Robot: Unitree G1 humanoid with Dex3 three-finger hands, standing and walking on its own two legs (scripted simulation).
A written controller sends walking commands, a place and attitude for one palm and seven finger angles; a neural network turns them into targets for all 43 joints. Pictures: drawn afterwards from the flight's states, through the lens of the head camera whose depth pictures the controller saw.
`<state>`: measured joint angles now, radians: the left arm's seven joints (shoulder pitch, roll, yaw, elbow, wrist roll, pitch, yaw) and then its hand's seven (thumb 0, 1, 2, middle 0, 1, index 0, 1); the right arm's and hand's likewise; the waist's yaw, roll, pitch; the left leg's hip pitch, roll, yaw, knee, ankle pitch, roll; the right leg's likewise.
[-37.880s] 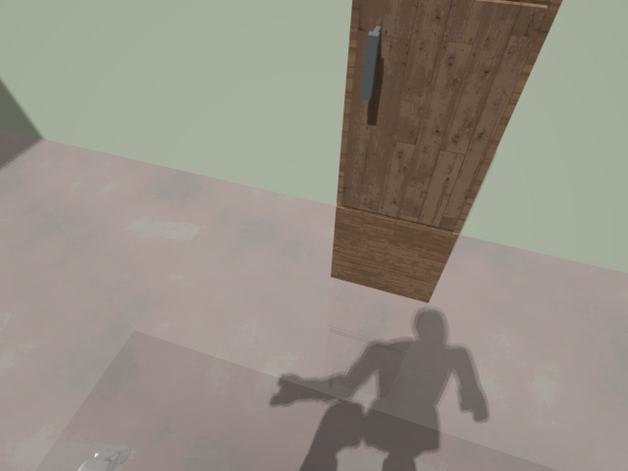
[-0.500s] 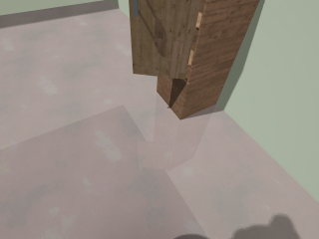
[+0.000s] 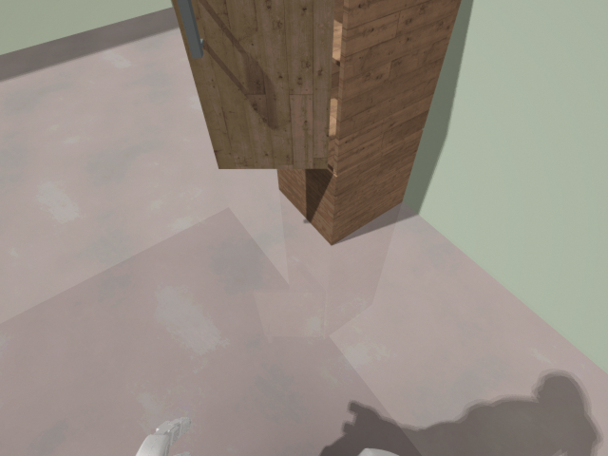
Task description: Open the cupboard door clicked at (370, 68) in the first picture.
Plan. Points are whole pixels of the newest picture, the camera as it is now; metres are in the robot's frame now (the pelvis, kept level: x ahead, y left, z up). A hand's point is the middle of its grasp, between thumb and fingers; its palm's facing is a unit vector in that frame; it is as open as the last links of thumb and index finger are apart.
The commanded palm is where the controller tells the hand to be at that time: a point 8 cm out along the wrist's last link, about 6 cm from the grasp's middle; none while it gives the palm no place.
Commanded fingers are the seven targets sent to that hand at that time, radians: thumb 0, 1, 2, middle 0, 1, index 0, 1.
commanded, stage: take the last steps up to it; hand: left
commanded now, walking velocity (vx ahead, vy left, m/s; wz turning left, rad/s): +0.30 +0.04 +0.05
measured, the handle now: (192, 19) +0.91 +0.25 +0.13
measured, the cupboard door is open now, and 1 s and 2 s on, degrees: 54 54 54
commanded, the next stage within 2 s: come to a stop and stand still in 0.68 s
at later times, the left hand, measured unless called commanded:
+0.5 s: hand out of the picture +0.13 +0.22 -0.17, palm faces +0.09 -0.99 -0.12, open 7.4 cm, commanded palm none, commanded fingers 0.00 0.90 0.90 -0.20 -0.30 -0.20 -0.30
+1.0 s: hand (211, 282) +0.43 +0.19 -0.15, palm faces -0.04 -0.98 -0.20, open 7.4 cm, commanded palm none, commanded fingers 0.00 0.90 0.90 -0.20 -0.30 -0.20 -0.30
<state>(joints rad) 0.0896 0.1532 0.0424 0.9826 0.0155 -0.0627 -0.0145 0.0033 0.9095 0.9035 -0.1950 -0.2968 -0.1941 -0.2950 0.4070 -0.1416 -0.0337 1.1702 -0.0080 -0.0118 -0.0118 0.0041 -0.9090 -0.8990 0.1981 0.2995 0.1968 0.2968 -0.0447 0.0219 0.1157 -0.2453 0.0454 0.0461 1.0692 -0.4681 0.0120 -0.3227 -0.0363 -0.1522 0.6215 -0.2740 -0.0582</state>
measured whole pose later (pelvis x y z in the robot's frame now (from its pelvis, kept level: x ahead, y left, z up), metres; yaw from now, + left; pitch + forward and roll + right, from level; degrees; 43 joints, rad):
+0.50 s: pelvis +0.19 +0.06 +0.01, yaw +0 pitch +0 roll +0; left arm 0.35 0.15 0.04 1.16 0.02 -0.02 -0.01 0.01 0.91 0.90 -0.20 -0.30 -0.19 -0.30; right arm 0.12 -0.14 -0.03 1.00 -0.03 -0.08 -0.01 0.00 -0.91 -0.90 0.20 0.30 0.20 0.30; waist 0.04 -0.04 0.08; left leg -0.30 0.03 0.17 0.56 -0.25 0.06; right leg -0.34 -0.08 -0.06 1.11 -0.44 -0.01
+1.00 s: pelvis +0.32 +0.03 +0.01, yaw +0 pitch -1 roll +1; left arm 0.09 0.13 0.01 1.02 0.02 -0.03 0.02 0.00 0.91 0.90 -0.20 -0.30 -0.19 -0.30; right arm 0.31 -0.14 -0.02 1.14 0.01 0.04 -0.03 0.00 -0.91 -0.90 0.20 0.30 0.20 0.30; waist -0.05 0.02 0.10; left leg -0.29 0.03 0.06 0.88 -0.56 -0.04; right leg -0.29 -0.05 -0.13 0.53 -0.23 -0.03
